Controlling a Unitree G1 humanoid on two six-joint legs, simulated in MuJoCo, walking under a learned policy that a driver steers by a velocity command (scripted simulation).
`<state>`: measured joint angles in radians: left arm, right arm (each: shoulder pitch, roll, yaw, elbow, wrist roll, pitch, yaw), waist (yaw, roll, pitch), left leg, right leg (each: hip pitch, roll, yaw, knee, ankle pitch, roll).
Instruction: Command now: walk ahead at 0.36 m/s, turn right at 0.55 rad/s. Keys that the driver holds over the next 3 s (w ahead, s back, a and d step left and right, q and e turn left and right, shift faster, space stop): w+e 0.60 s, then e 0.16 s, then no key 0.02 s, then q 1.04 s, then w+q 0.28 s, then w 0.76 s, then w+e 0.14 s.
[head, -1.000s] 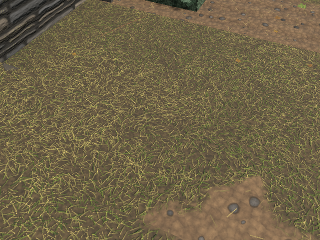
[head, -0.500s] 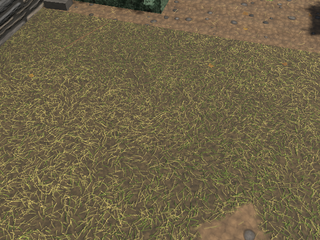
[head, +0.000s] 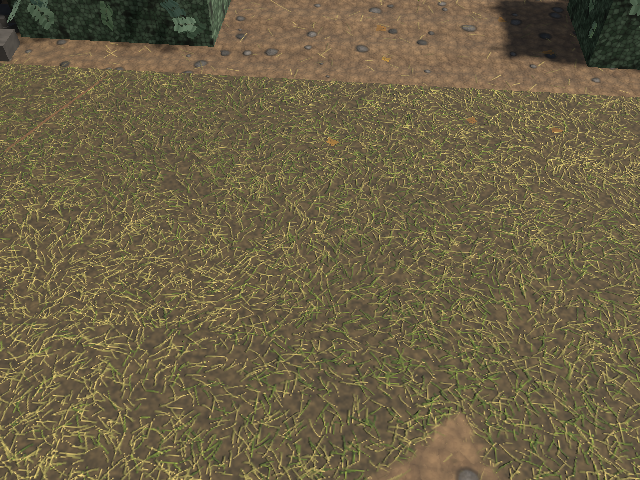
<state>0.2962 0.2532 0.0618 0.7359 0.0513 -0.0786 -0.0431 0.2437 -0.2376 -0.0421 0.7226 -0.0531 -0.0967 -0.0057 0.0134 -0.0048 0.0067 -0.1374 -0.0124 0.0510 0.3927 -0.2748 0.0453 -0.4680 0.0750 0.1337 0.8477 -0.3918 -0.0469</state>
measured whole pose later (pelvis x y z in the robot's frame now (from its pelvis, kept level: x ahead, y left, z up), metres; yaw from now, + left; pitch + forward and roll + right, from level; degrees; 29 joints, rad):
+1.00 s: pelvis +0.49 -0.19 -0.21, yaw -29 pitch +0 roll -2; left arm 0.28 0.27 0.05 0.85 0.02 -0.10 -0.10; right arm 0.01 -0.29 0.01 0.82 -0.03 -0.12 0.06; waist 0.04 0.03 0.05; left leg -0.51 0.05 -0.02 0.57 -0.02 0.01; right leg -0.15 0.09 0.02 0.59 -0.39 -0.04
